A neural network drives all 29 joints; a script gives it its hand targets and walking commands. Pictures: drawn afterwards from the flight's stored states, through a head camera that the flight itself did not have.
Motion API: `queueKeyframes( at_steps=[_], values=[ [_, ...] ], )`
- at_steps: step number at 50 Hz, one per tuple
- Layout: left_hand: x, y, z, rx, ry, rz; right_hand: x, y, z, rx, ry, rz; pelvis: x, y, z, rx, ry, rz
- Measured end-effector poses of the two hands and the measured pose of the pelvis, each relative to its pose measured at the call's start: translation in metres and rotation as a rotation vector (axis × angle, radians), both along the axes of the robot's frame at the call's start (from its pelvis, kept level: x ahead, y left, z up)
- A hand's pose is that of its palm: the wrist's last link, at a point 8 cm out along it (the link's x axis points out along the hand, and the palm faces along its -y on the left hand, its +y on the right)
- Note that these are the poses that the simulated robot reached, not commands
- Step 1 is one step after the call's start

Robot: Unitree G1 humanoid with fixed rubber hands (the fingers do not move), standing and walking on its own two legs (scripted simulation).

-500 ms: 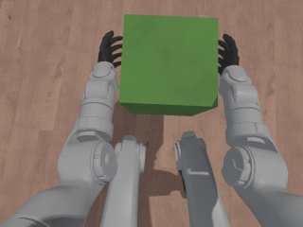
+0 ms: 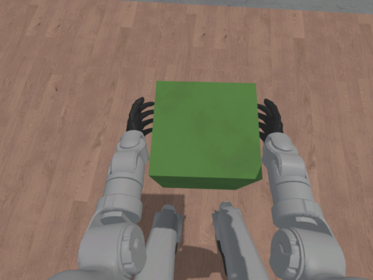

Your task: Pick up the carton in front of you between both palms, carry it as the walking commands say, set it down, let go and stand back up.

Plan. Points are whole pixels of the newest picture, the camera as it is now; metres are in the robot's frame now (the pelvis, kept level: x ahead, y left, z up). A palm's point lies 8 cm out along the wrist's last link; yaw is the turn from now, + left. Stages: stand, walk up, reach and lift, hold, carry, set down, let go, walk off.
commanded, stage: reach and lift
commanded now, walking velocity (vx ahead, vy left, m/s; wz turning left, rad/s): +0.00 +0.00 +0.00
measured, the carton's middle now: (201, 143) +0.41 -0.02 -0.12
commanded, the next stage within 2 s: hold in 1.78 s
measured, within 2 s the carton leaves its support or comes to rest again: neither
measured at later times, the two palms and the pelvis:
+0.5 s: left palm (104, 119) +0.38 +0.14 +0.11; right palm (304, 118) +0.37 -0.16 +0.11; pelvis +0.06 +0.00 +0.14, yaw +0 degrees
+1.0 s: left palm (63, 108) +0.35 +0.15 +0.21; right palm (345, 100) +0.34 -0.15 +0.21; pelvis +0.05 +0.00 +0.18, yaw +0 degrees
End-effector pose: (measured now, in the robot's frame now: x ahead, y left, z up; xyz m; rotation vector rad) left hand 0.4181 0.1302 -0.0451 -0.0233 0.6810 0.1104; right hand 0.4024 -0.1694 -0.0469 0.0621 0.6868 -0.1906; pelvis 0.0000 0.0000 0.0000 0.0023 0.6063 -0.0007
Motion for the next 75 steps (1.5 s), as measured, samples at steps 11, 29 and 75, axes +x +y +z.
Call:
queueKeyframes(
  at_steps=[11, 29, 75],
  values=[
    [-0.019, 0.005, 0.073, 0.003, 0.003, 0.011, -0.015, 0.004, 0.073, -0.002, 0.004, 0.014, 0.026, -0.001, 0.067, -0.001, -0.123, 0.0],
    [-0.046, 0.011, 0.181, 0.006, -0.01, 0.02, -0.038, 0.01, 0.181, -0.007, -0.01, 0.03, 0.062, -0.001, 0.155, -0.005, -0.382, -0.006],
    [-0.062, 0.016, 0.263, 0.051, -0.006, -0.005, -0.049, 0.014, 0.264, -0.055, -0.005, 0.08, 0.063, -0.003, 0.188, -0.006, -0.677, -0.005]
  ],
)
